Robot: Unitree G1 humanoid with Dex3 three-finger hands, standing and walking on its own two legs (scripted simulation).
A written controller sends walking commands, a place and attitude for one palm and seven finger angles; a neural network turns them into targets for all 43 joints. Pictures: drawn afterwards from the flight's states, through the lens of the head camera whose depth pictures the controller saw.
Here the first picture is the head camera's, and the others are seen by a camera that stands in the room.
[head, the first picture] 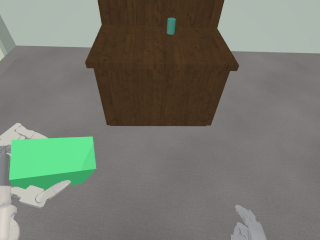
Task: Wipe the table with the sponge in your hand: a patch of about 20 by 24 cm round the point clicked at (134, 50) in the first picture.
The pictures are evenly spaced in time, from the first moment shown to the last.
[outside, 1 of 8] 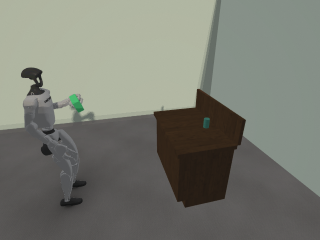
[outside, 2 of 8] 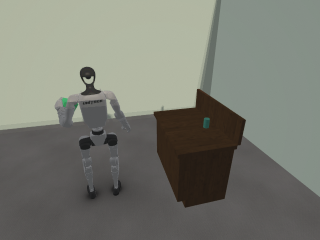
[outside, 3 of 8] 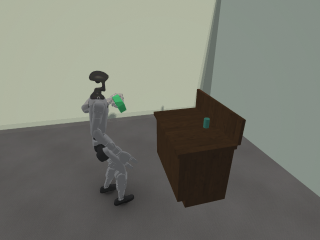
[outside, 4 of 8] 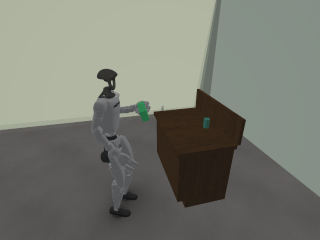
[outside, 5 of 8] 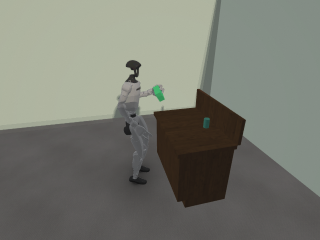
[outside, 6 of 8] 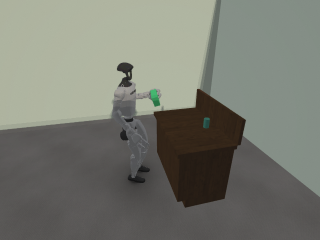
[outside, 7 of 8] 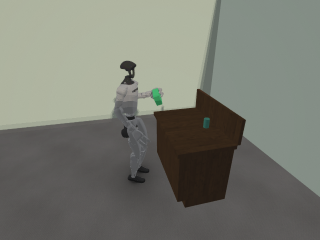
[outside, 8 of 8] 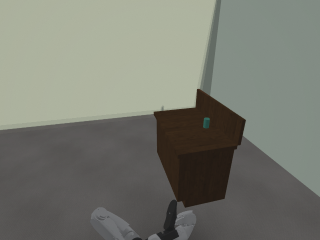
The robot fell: yes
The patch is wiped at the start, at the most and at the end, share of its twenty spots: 0.00 0.00 0.00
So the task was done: no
